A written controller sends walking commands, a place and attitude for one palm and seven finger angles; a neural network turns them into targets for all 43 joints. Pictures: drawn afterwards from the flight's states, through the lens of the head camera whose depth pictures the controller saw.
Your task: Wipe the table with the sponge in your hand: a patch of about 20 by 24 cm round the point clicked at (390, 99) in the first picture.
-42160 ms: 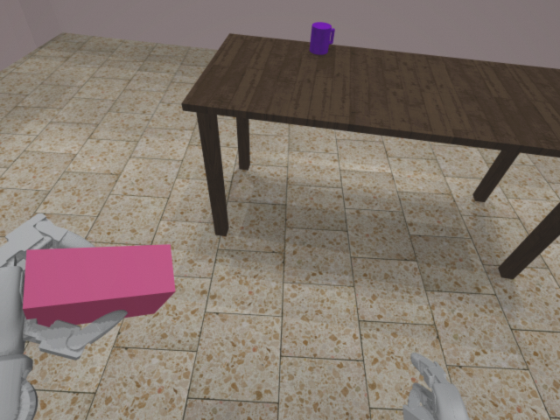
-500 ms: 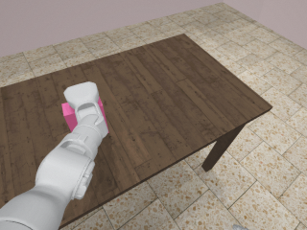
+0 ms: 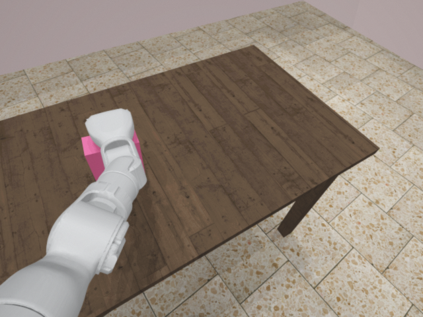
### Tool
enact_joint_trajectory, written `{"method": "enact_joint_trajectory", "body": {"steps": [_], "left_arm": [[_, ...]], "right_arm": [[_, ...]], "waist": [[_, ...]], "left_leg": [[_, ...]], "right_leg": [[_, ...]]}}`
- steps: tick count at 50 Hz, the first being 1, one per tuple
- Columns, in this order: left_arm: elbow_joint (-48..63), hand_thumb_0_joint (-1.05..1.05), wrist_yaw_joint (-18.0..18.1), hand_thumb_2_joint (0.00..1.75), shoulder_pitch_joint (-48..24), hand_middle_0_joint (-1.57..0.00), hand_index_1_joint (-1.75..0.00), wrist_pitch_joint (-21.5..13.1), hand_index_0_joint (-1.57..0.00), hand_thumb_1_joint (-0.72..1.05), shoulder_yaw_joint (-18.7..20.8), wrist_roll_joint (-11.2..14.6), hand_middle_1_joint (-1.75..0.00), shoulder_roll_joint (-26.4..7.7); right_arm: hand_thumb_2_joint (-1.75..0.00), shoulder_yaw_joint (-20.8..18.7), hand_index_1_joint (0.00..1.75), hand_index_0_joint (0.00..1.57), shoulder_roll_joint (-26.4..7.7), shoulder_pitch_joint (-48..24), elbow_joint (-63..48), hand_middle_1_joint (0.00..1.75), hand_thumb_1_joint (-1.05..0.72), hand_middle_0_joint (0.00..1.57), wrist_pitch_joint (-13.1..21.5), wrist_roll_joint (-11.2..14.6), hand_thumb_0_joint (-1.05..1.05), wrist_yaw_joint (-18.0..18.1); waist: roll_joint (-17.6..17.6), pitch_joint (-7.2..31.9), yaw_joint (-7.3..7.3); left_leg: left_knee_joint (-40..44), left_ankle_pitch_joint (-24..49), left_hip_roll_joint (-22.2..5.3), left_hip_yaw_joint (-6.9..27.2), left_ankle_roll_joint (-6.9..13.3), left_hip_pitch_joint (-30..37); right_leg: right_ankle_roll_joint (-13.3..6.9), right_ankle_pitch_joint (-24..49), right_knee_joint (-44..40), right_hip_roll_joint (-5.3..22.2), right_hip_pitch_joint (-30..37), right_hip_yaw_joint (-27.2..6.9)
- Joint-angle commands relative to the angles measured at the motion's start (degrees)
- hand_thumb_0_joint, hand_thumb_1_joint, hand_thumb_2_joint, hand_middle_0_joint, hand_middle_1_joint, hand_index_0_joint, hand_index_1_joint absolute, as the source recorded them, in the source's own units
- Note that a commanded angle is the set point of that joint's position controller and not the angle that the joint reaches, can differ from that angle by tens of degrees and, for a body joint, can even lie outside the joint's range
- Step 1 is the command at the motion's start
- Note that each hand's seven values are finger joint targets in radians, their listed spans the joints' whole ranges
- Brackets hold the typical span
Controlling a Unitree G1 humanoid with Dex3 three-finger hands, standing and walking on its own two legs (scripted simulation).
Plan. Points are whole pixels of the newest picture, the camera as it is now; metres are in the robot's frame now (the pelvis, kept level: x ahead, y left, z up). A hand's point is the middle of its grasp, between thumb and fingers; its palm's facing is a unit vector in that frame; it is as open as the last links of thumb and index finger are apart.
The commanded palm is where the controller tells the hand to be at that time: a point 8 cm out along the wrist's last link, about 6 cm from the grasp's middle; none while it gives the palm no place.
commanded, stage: wipe back along the third lane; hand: left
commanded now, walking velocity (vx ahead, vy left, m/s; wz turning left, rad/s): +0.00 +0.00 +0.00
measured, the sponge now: (118, 165) +0.45 +0.20 -0.02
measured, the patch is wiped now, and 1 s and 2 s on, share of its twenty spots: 1.00 1.00 1.00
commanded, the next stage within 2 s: slide back across to the middle lane in 1.60 s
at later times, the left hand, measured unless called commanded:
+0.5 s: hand (121, 159) +0.43 +0.17 +0.04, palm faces -0.05 -0.02 -1.00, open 9.8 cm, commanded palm +0.38 +0.15 +0.07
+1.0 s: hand (132, 183) +0.37 +0.14 +0.04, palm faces -0.04 -0.04 -1.00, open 9.8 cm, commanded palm +0.32 +0.12 +0.07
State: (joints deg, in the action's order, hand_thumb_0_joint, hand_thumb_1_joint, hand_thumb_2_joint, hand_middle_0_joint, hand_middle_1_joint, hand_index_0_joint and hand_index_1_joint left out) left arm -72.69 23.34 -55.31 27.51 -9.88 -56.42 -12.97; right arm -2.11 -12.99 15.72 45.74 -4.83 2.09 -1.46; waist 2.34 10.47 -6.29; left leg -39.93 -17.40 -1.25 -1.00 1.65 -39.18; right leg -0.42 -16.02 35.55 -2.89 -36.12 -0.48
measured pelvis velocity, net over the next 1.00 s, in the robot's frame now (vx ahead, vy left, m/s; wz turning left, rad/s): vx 0.02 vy -0.01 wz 0.05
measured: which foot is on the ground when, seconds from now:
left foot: down 0.00-1.00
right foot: down 0.00-1.00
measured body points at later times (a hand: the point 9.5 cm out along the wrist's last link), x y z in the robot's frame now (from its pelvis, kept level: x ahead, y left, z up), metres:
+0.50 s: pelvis +0.02 +0.00 +0.01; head +0.04 +0.00 +0.46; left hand +0.42 +0.17 +0.09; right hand +0.19 -0.24 -0.11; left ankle +0.01 +0.10 -0.72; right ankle +0.00 -0.12 -0.72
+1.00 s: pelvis +0.02 -0.01 +0.01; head +0.00 -0.03 +0.46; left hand +0.37 +0.14 +0.09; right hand +0.23 -0.22 -0.08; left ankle +0.01 +0.10 -0.72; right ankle +0.00 -0.12 -0.72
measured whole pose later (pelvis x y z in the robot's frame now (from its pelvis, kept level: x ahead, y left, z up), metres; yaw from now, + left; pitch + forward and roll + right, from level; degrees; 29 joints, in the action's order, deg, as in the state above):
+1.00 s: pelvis +0.02 -0.01 +0.01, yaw +3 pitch +5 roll -1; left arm -44.4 19.5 -29.6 35.6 -26.4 -54.9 -2.5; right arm -1.1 -12.7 2.3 40.6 -15.6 4.1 -3.2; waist 2.2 9.0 2.7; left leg -32.9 -16.8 0.3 0.9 0.7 -21.5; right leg -1.6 -17.6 30.8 -1.5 -18.7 1.4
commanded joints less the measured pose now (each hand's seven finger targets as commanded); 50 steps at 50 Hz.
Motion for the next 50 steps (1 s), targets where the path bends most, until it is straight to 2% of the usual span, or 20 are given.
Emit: {"method": "enact_joint_trajectory", "body": {"steps": [1, 3, 5, 6, 7, 8, 11, 12, 17, 21, 23, 27, 30, 33, 37, 42, 44, 46, 47, 50], "left_arm": [[4.7, 0.0, 0.6, 1.3, -15.3, -1.2, -1.6, 2.0, -1.2, 0.1, -2.5, 0.7, -1.6, -1.9], [5.7, 0.0, 0.9, 1.3, -14.6, -1.2, -1.6, 2.3, -1.2, 0.1, -2.5, 1.8, -1.6, -0.8], [5.5, 0.0, 0.7, 1.3, -11.7, -1.2, -1.6, 3.0, -1.2, 0.1, -2.8, 2.0, -1.6, -0.1], [6.2, 0.0, 0.4, 1.3, -11.8, -1.2, -1.6, 3.3, -1.2, 0.1, -4.5, 2.1, -1.6, 1.7], [6.9, 0.0, 0.3, 1.3, -11.8, -1.2, -1.6, 3.2, -1.2, 0.1, -3.9, 2.4, -1.6, 1.9], [7.3, 0.0, 0.0, 1.3, -11.8, -1.2, -1.6, 3.4, -1.2, 0.1, -5.6, 2.2, -1.6, 2.9], [8.5, 0.0, -0.4, 1.3, -10.6, -1.2, -1.6, 3.7, -1.2, 0.1, -6.8, 1.9, -1.6, 4.6], [9.7, 0.0, -0.6, 1.3, -11.6, -1.2, -1.6, 3.3, -1.2, 0.1, -7.4, 2.4, -1.6, 6.2], [11.9, 0.0, -0.5, 1.3, -7.6, -1.2, -1.6, 2.9, -1.2, 0.1, -5.5, 3.5, -1.6, 4.8], [15.1, 0.0, -1.3, 1.3, -2.9, -1.2, -1.6, 3.6, -1.2, 0.1, -10.9, 1.9, -1.6, 10.2], [16.9, 0.0, -1.6, 1.3, -1.2, -1.2, -1.6, 3.8, -1.2, 0.1, -10.9, 1.7, -1.6, 9.9], [20.6, 0.0, -2.0, 1.3, 3.2, -1.2, -1.6, 5.3, -1.2, 0.1, -9.3, 3.6, -1.6, 8.6], [22.2, 0.0, -2.8, 1.3, 3.0, -1.2, -1.6, 6.4, -1.2, 0.1, -12.2, 2.8, -1.6, 10.2], [24.2, 0.0, -3.9, 1.3, 5.8, -1.2, -1.6, 7.1, -1.2, 0.1, -12.1, 1.7, -1.6, 8.9], [28.2, 0.0, -5.1, 1.3, 10.5, -1.2, -1.6, 7.2, -1.2, 0.1, -14.4, 1.7, -1.6, 11.3], [32.4, 0.0, -5.4, 1.3, 15.5, -1.2, -1.6, 7.4, -1.2, 0.1, -15.7, 2.1, -1.6, 12.1], [32.8, 0.0, -5.4, 1.3, 13.5, -1.2, -1.6, 7.7, -1.2, 0.1, -17.8, 1.9, -1.6, 13.6], [32.5, 0.0, -5.0, 1.3, 12.9, -1.2, -1.6, 7.8, -1.2, 0.1, -16.6, 1.6, -1.6, 11.9], [32.8, 0.0, -4.9, 1.3, 13.3, -1.2, -1.6, 7.9, -1.2, 0.1, -15.4, 1.8, -1.6, 11.2], [32.7, 0.0, -4.7, 1.3, 12.9, -1.2, -1.6, 7.9, -1.2, 0.1, -17.1, 1.7, -1.6, 12.9]], "right_arm": [[-0.9, -2.1, 0.3, 0.2, -8.1, -2.4, -6.4, 0.3, -0.9, 0.2, 1.1, 0.5, 0.0, 0.1], [-0.9, -2.2, 0.3, 0.2, -8.0, -3.4, -6.3, 0.3, -0.9, 0.2, 1.0, 0.5, 0.0, -0.1], [-0.9, -2.0, 0.3, 0.2, -7.9, -4.5, -6.5, 0.3, -0.9, 0.2, 0.3, 0.7, 0.0, -0.2], [-0.9, -1.8, 0.3, 0.2, -7.7, -5.1, -6.8, 0.3, -0.9, 0.2, 0.1, 0.8, 0.0, -0.2], [-0.9, -2.0, 0.3, 0.2, -7.5, -5.9, -6.9, 0.3, -0.9, 0.2, -0.1, 0.9, 0.0, -0.1], [-0.9, -1.9, 0.3, 0.2, -7.6, -6.1, -7.0, 0.3, -0.9, 0.2, -0.4, 0.8, 0.0, -0.1], [-0.9, -1.8, 0.3, 0.2, -7.3, -7.7, -7.3, 0.3, -0.9, 0.2, -1.3, 0.9, 0.0, 0.0], [-0.9, -1.8, 0.3, 0.2, -7.0, -8.6, -7.6, 0.3, -0.9, 0.2, -1.4, 1.0, 0.0, 0.1], [-0.9, -1.5, 0.3, 0.2, -6.9, -10.8, -8.3, 0.3, -0.9, 0.2, -2.8, 1.0, 0.0, 0.5], [-0.9, -1.8, 0.3, 0.2, -6.4, -12.4, -9.3, 0.3, -0.9, 0.2, -4.1, 0.8, 0.0, -0.1], [-0.9, -1.9, 0.3, 0.2, -6.6, -13.0, -9.6, 0.3, -0.9, 0.2, -4.8, 0.8, 0.0, -0.4], [-0.9, -1.7, 0.3, 0.2, -6.6, -16.0, -10.8, 0.3, -0.9, 0.2, -6.1, 1.1, 0.0, -0.5], [-0.9, -1.3, 0.3, 0.2, -6.5, -17.1, -10.9, 0.3, -0.9, 0.2, -6.8, 1.2, 0.0, -0.4], [-0.9, -1.1, 0.3, 0.2, -6.8, -17.9, -11.7, 0.3, -0.9, 0.2, -7.6, 1.3, 0.0, -0.3], [-0.9, -1.2, 0.3, 0.2, -6.5, -19.7, -13.1, 0.3, -0.9, 0.2, -8.2, 1.4, 0.0, -0.9], [-0.9, -1.2, 0.3, 0.2, -6.5, -21.5, -14.2, 0.3, -0.9, 0.2, -8.7, 1.7, 0.0, -1.5], [-0.9, -0.9, 0.3, 0.2, -6.3, -21.9, -14.1, 0.3, -0.9, 0.2, -8.8, 1.9, 0.0, -1.6], [-0.9, -0.7, 0.3, 0.2, -6.4, -22.4, -13.9, 0.3, -0.9, 0.2, -8.7, 2.0, 0.0, -1.4], [-0.9, -0.8, 0.3, 0.2, -6.5, -22.8, -13.8, 0.3, -0.9, 0.2, -8.5, 1.9, 0.0, -1.4], [-0.9, -0.6, 0.3, 0.2, -6.1, -23.2, -14.1, 0.3, -0.9, 0.2, -8.3, 2.1, 0.0, -1.3]], "waist": [[-2.7, 16.5, 0.86], [-1.5, 16.5, 1.57], [-3.5, 16.6, 2.13], [-3.1, 15.9, 1.93], [-3.5, 16.0, 2.19], [-3.6, 14.8, 1.76], [-4.8, 14.0, 2.03], [-3.8, 14.3, 2.07], [-6.2, 14.7, 3.45], [-5.0, 14.3, 3.86], [-5.5, 14.7, 4.24], [-6.6, 15.1, 5.89], [-6.1, 11.9, 5.15], [-7.0, 11.9, 6.0], [-6.1, 13.1, 7.07], [-7.2, 12.2, 8.02], [-7.1, 9.0, 7.01], [-7.4, 7.9, 7.22], [-7.7, 8.3, 7.92], [-7.1, 7.6, 7.65]], "left_leg": [[5.3, 12.8, -0.9, 1.3, 0.1, 15.1], [5.8, 13.7, -0.8, 1.4, 0.1, 16.4], [6.2, 14.1, -0.8, 1.3, 0.1, 16.9], [6.5, 13.8, -0.7, 1.0, 0.1, 17.0], [6.8, 14.5, -0.7, 1.3, 0.1, 17.5], [6.8, 13.9, -0.7, 1.2, 0.1, 17.9], [7.4, 14.1, -0.7, 1.3, 0.0, 19.1], [7.5, 15.0, -0.6, 1.3, 0.0, 19.8], [8.0, 16.6, -0.1, 0.9, -0.1, 20.2], [7.2, 20.3, 0.0, 0.5, -0.3, 22.8], [6.9, 22.5, 0.1, 0.8, -0.2, 23.5], [7.7, 23.1, 0.6, 0.6, -0.3, 23.2], [7.9, 21.8, 0.8, 0.4, -0.1, 23.8], [8.3, 22.2, 1.1, 0.8, 0.0, 23.8], [8.0, 24.6, 1.2, 0.9, 0.0, 25.0], [8.3, 24.1, 1.2, 1.3, -0.1, 25.2], [8.8, 21.1, 1.2, 1.3, 0.1, 25.0], [9.4, 18.5, 1.3, 1.5, 0.0, 24.4], [9.7, 18.2, 1.3, 1.6, -0.1, 24.3], [10.0, 15.9, 1.4, 1.4, -0.1, 24.4]], "right_leg": [[-2.1, 13.8, -4.5, -0.3, 8.4, 2.8], [-2.3, 14.0, -4.6, -0.2, 9.0, 2.9], [-2.3, 14.8, -5.0, -0.1, 10.5, 3.0], [-2.3, 15.1, -5.4, 0.0, 10.7, 2.9], [-2.4, 15.4, -5.4, 0.0, 11.2, 2.8], [-2.3, 14.8, -5.8, 0.0, 10.7, 2.9], [-2.5, 15.0, -6.3, 0.1, 11.1, 3.1], [-2.6, 15.6, -6.1, 0.2, 11.2, 3.0], [-2.6, 19.8, -6.4, 0.7, 15.6, 2.6], [-3.0, 23.7, -6.3, 0.7, 15.8, 2.9], [-3.3, 26.2, -6.0, 0.7, 17.1, 2.9], [-3.4, 29.0, -6.3, 1.1, 21.0, 2.8], [-3.5, 28.2, -7.1, 1.3, 19.9, 2.8], [-3.8, 28.7, -7.0, 1.3, 21.5, 2.6], [-4.3, 30.4, -6.4, 1.3, 22.6, 2.7], [-4.6, 29.5, -6.3, 1.2, 23.2, 2.7], [-4.5, 25.9, -6.8, 1.1, 21.2, 3.0], [-4.5, 22.6, -7.4, 1.0, 20.4, 2.7], [-4.7, 21.9, -7.5, 0.9, 20.8, 2.8], [-4.6, 18.5, -7.7, 0.8, 19.8, 2.8]]}}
